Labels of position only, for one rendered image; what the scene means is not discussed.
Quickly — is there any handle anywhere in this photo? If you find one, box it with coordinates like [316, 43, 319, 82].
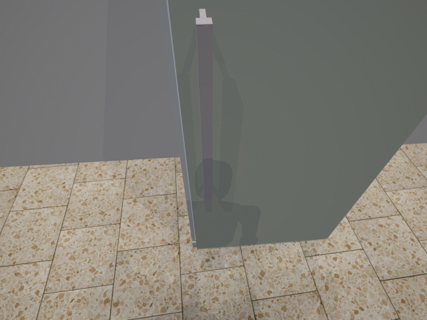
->
[195, 9, 213, 200]

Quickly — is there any fridge door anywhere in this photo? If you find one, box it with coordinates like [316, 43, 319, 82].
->
[168, 0, 427, 249]

